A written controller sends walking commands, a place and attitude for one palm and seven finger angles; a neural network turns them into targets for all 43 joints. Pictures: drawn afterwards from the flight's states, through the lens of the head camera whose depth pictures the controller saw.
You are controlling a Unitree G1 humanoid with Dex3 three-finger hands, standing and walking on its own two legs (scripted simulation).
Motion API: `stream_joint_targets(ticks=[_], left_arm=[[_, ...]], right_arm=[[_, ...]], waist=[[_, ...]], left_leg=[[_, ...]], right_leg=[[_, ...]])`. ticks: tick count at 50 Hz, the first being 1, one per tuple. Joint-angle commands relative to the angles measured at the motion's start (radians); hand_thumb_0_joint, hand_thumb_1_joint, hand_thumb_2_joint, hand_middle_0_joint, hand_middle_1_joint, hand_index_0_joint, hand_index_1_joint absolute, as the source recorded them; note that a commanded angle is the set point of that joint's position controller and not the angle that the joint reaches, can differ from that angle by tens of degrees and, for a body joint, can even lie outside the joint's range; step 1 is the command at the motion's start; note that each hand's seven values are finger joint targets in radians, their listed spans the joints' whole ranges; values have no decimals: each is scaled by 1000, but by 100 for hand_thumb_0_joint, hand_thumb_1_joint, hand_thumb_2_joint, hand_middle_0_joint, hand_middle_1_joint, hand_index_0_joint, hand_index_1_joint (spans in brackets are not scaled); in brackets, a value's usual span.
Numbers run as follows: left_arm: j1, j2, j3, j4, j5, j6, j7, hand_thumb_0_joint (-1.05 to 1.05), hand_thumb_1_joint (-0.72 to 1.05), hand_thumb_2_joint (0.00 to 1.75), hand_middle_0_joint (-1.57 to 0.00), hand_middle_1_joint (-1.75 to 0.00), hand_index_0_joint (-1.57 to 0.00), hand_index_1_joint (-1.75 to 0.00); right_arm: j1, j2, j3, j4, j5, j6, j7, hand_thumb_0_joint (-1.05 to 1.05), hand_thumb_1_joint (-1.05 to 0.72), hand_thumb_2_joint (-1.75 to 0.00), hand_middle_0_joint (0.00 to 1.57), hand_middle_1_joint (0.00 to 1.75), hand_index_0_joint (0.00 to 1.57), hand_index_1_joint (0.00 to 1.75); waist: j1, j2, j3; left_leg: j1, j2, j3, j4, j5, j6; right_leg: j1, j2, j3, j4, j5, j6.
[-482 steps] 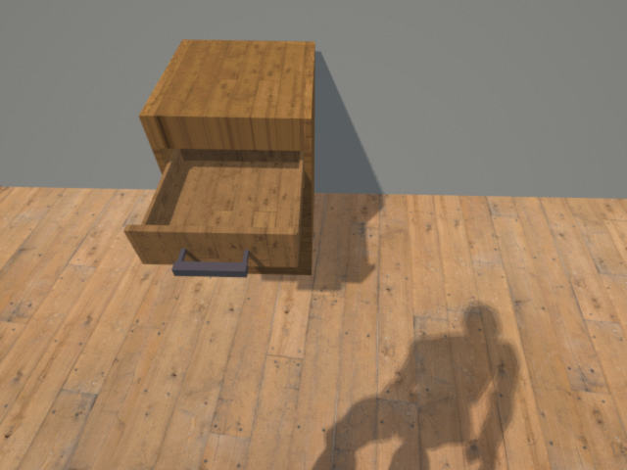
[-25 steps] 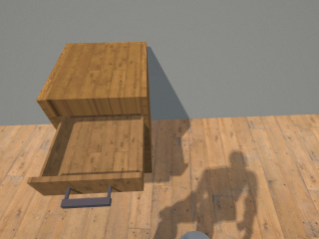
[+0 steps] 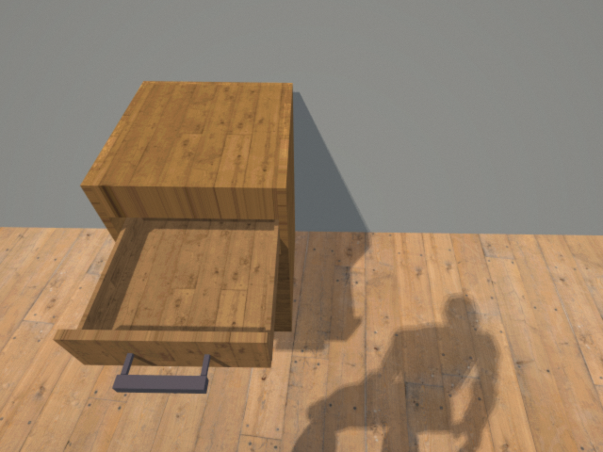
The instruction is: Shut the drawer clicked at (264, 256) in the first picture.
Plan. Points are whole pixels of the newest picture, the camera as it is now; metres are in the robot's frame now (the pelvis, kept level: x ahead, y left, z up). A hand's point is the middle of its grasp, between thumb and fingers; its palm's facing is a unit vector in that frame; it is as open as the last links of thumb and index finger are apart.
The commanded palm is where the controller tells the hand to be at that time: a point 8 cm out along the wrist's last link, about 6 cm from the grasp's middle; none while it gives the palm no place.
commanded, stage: shuffle to correct the standing spot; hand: left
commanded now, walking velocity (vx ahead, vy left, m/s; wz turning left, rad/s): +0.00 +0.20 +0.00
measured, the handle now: (164, 371) +0.29 +0.28 -0.23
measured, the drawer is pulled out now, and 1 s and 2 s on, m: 0.30 0.30 0.30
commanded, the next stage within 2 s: come to a stop and stand still in 0.44 s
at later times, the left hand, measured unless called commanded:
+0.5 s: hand out of the picture +0.02 +0.24 -0.16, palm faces +0.09 -0.95 -0.31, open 7.4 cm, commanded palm none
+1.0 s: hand out of the picture -0.01 +0.26 -0.16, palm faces +0.03 -0.97 -0.23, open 7.3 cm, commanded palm none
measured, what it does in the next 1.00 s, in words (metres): steps on the spot: left foot, then right foot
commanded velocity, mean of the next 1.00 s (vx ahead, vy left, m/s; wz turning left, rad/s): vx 0.01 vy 0.05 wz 0.00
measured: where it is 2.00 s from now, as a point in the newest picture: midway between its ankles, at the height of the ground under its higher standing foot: outside the picture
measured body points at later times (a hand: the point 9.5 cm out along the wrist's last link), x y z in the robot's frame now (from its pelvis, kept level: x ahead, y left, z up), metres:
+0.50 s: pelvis -0.02 +0.03 -0.01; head +0.00 +0.01 +0.44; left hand +0.02 +0.29 -0.14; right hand +0.06 -0.21 -0.17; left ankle -0.03 +0.13 -0.69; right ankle -0.01 -0.11 -0.73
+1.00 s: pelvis -0.02 +0.08 +0.00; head -0.02 +0.06 +0.45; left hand -0.01 +0.31 -0.15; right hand -0.04 -0.12 -0.17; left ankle -0.02 +0.21 -0.73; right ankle -0.02 +0.02 -0.73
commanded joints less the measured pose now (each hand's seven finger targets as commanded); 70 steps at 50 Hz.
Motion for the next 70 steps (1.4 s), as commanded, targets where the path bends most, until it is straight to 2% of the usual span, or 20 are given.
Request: stream_joint_targets(ticks=[1, 8, 14, 18, 20, 21, 22, 27, 31, 33, 34, 36, 38, 43, 47, 50, 53, 54, 58, 70], left_arm=[[53, 151, 34, -36, -2, -25, 12, 0, 90, 90, -20, -30, -20, -30], [46, 198, 61, -37, 4, -8, 25, 0, 90, 90, -20, -30, -20, -30], [7, 130, 49, -72, 5, 13, 23, 0, 90, 90, -20, -30, -20, -30], [49, 111, 46, -59, 3, 21, 19, 0, 90, 90, -20, -30, -20, -30], [124, 163, 60, -45, 9, 0, 23, 0, 90, 90, -20, -30, -20, -30], [138, 245, 76, -43, 16, -11, 27, 0, 90, 90, -20, -30, -20, -30], [155, 286, 83, -48, 11, -16, 29, 0, 90, 90, -20, -30, -20, -30], [-84, 258, 88, -133, 30, -9, 23, 0, 90, 90, -20, -30, -20, -30], [-66, 261, 89, -125, 24, 9, 11, 0, 90, 90, -20, -30, -20, -30], [-40, 159, 54, -129, 12, 21, 6, 0, 90, 90, -20, -30, -20, -30], [-20, 94, 40, -139, 6, 22, 5, 0, 90, 90, -20, -30, -20, -30], [-23, 96, 37, -129, 6, 14, 0, 0, 90, 90, -20, -30, -20, -30], [17, 101, 33, -71, 11, 12, -7, 0, 90, 90, -20, -30, -20, -30], [33, 53, 14, -41, -1, -6, -17, 0, 90, 90, -20, -30, -20, -30], [120, 88, 10, 5, -1, -37, 3, 0, 90, 90, -20, -30, -20, -30], [54, 107, 11, 16, -7, -45, 9, 0, 90, 90, -20, -30, -20, -30], [-2, 191, -17, -6, -8, -52, 5, 0, 90, 90, -20, -30, -20, -30], [-3, 102, -7, -13, -17, -34, 11, 0, 90, 90, -20, -30, -20, -30], [11, 146, 11, -27, -7, -34, 16, 0, 90, 90, -20, -30, -20, -30], [26, 83, 0, 13, -15, -47, 17, 0, 90, 90, -20, -30, -20, -30]], right_arm=[[36, -99, -27, -46, 3, -2, -2, 0, -90, -90, 20, 30, 20, 30], [4, -101, -37, -66, 5, 15, 0, 0, -90, -90, 20, 30, 20, 30], [-16, -180, -55, -93, -1, 18, 1, 0, -90, -90, 20, 30, 20, 30], [-106, -180, -56, -138, -9, 31, 7, 0, -90, -90, 20, 30, 20, 30], [-145, -158, -59, -169, -8, 36, 9, 0, -90, -90, 20, 30, 20, 30], [-126, -113, -62, -185, -4, 36, 13, 0, -90, -90, 20, 30, 20, 30], [-153, -132, -65, -187, -6, 46, 11, 0, -90, -90, 20, 30, 20, 30], [-91, -103, -65, -159, -4, 51, 38, 0, -90, -90, 20, 30, 20, 30], [8, -76, -54, -111, 9, 23, 37, 0, -90, -90, 20, 30, 20, 30], [93, -150, -62, -73, -3, 2, 27, 0, -90, -90, 20, 30, 20, 30], [104, -214, -76, -81, -14, -5, 21, 0, -90, -90, 20, 30, 20, 30], [23, -196, -57, -95, -27, -5, 9, 0, -90, -90, 20, 30, 20, 30], [-79, -148, -43, -87, -22, -14, 2, 0, -90, -90, 20, 30, 20, 30], [-13, -119, -35, -31, -19, -21, -8, 0, -90, -90, 20, 30, 20, 30], [45, -46, -21, 1, 5, -20, -10, 0, -90, -90, 20, 30, 20, 30], [83, -12, -10, 46, 5, -2, -12, 0, -90, -90, 20, 30, 20, 30], [24, -89, -12, -9, -10, 4, -10, 0, -90, -90, 20, 30, 20, 30], [58, -33, -28, -11, -16, -2, -7, 0, -90, -90, 20, 30, 20, 30], [70, -38, -28, -10, -13, 6, -7, 0, -90, -90, 20, 30, 20, 30], [45, -81, -13, 27, -3, -27, -14, 0, -90, -90, 20, 30, 20, 30]], waist=[[5, -57, -28], [6, -148, -9], [17, 150, -16], [56, 159, 14], [93, -25, -16], [77, -258, -24], [104, -273, -34], [4, -250, -9], [-18, -235, -61], [-43, 98, -49], [-44, 337, -16], [-8, 159, 44], [29, 242, 37], [9, 118, 47], [8, -133, -14], [-21, -267, -16], [-72, -45, 165], [-42, -28, 88], [-36, -7, 41], [-5, 12, -22]], left_leg=[[-12, 26, -22, -22, 156, 28], [-36, -2, 10, -3, 106, 12], [53, 159, -147, -97, 520, 131], [-55, 162, -125, -84, 471, 168], [-176, 48, -51, 131, 276, 88], [-326, -70, 34, 327, -57, 18], [-348, -58, -52, 527, -273, -3], [-262, -13, -51, 464, -139, -20], [78, -67, 56, -6, 34, -10], [185, 46, -63, -179, 21, -2], [109, 230, -351, -278, 39, 76], [-114, 281, -375, -336, -100, 177], [-165, 229, -319, -332, -108, 166], [-63, 204, -206, -244, 187, 176], [-146, 70, -79, -36, 63, 57], [-56, 7, -17, 62, -101, 20], [-7, -4, -111, 16, 68, 44], [-19, 39, -68, 0, -38, 35], [-65, -1, -51, 67, -42, 34], [9, 65, -141, -64, 313, 67]], right_leg=[[41, -113, 108, -92, 274, -90], [39, -198, 168, -77, 393, -136], [-101, -12, -63, 144, -41, -46], [-53, -22, -87, 179, -123, -55], [79, -145, 89, -56, 163, -101], [169, -376, 360, -173, 368, -194], [103, -478, 476, -258, 337, -283], [-38, -297, 95, -177, 218, -179], [-145, -202, 29, -87, 5, -104], [-248, -64, -50, 164, -171, -47], [-340, 33, -89, 353, -325, -4], [-235, -5, -10, 495, -231, -42], [-191, -10, -11, 517, -148, -45], [-77, 7, -70, 137, -137, -47], [183, -112, 122, -222, 207, -87], [79, -173, 131, -284, 359, -137], [-78, -63, 118, -206, 132, -131], [-145, -90, 94, -206, -194, -124], [-97, -118, 191, -287, -265, -130], [80, -50, 8, -107, 281, -93]])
